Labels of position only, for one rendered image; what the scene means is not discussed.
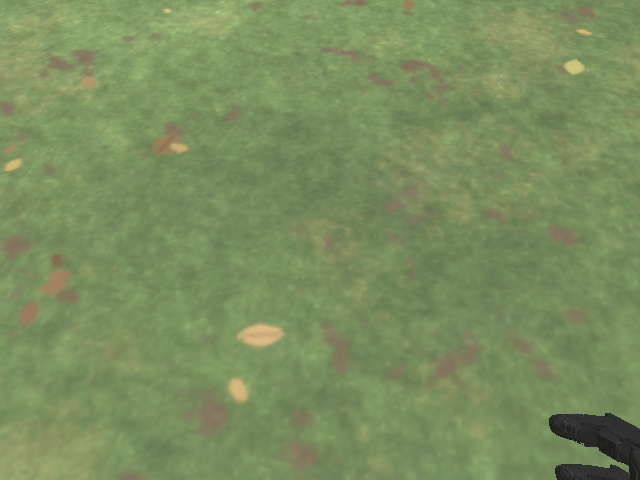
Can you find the right robot hand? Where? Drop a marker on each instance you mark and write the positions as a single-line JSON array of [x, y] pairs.
[[613, 436]]

